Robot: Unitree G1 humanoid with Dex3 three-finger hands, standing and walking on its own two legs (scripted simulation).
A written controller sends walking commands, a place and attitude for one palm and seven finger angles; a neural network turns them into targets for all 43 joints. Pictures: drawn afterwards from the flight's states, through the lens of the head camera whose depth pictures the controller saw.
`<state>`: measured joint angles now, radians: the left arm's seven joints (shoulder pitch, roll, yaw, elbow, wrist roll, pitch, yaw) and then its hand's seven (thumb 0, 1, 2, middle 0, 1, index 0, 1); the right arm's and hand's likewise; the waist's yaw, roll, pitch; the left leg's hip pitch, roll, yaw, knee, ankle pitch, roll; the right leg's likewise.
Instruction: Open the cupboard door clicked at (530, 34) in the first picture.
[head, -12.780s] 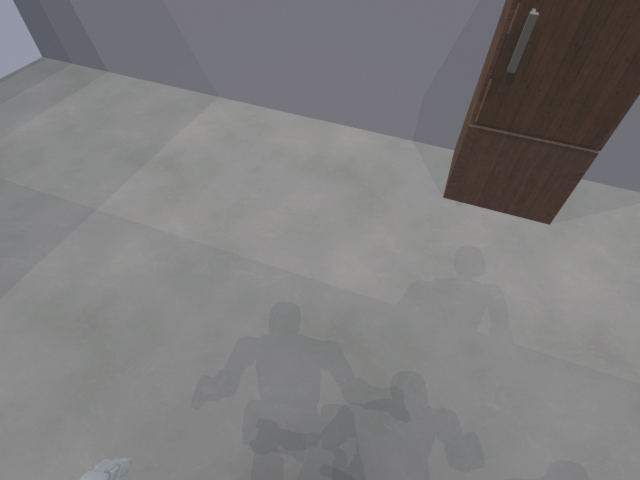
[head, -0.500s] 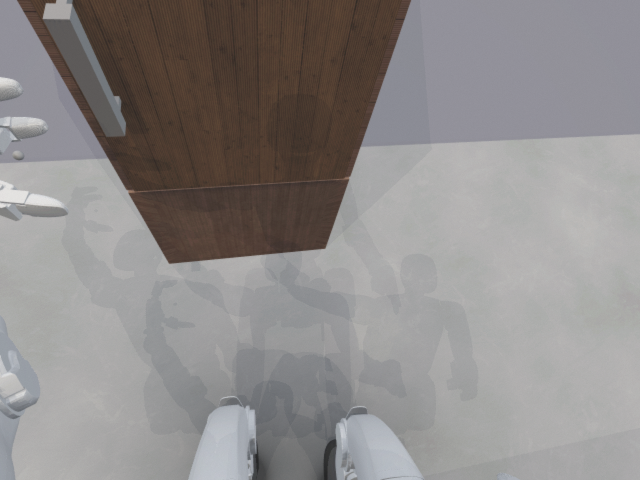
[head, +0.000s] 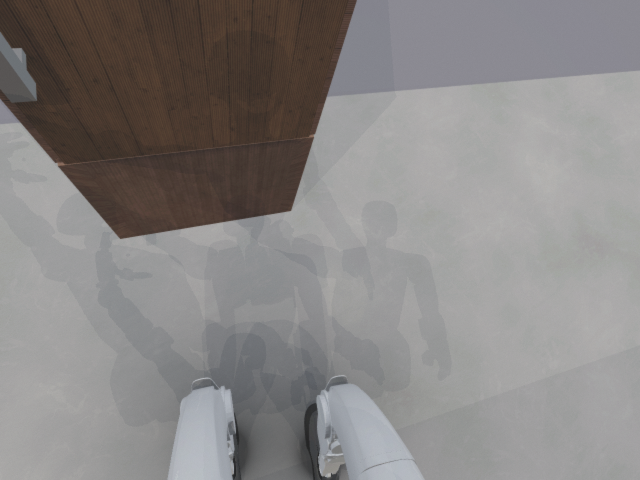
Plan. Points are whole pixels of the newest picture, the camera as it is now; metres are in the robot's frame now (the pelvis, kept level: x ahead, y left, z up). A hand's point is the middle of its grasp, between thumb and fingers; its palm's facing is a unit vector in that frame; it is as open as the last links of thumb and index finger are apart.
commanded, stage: move the hooked fingers beside the handle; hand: left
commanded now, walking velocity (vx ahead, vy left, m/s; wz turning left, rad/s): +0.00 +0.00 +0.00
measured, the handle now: out of the picture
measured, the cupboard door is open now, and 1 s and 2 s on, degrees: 0 0 0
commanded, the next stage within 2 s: slide the fingers in behind the handle in 0.76 s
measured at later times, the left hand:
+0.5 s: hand out of the picture +0.52 +0.36 +0.08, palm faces +0.15 -0.99 -0.01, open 14.0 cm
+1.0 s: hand out of the picture +0.52 +0.37 +0.07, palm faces +0.16 -0.99 -0.01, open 14.0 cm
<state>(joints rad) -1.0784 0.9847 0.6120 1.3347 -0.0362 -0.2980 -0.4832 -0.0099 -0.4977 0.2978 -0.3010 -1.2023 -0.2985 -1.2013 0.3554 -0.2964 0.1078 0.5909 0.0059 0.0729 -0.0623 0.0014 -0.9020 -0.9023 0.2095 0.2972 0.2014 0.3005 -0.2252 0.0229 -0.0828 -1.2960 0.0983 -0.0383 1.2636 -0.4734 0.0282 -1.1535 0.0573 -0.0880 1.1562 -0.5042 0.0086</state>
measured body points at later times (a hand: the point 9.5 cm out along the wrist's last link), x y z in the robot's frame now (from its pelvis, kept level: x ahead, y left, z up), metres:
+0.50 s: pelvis +0.01 +0.01 +0.00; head +0.19 +0.08 +0.41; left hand +0.51 +0.41 +0.08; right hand +0.02 -0.26 -0.08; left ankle +0.05 +0.10 -0.62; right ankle +0.02 -0.13 -0.62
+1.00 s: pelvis +0.00 +0.01 +0.00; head +0.20 +0.08 +0.40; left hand +0.50 +0.42 +0.08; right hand +0.01 -0.26 -0.09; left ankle +0.05 +0.10 -0.62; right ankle +0.02 -0.13 -0.62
